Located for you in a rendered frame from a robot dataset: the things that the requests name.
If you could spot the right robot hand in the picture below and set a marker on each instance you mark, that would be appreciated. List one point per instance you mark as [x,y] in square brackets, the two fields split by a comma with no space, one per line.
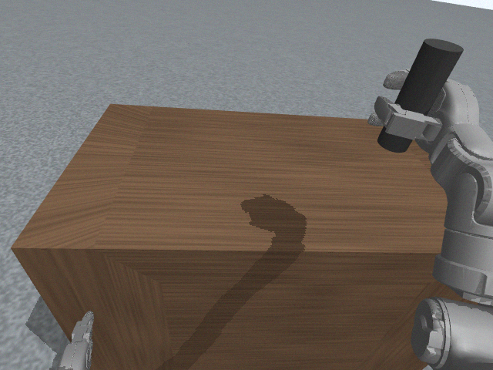
[455,104]

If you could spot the can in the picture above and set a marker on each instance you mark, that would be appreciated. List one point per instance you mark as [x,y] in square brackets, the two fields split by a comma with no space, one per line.
[429,72]

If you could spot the left robot hand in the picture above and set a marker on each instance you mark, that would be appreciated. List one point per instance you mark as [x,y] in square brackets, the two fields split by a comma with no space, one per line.
[77,355]

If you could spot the right robot arm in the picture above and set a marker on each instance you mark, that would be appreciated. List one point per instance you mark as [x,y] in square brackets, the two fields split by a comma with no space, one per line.
[449,334]

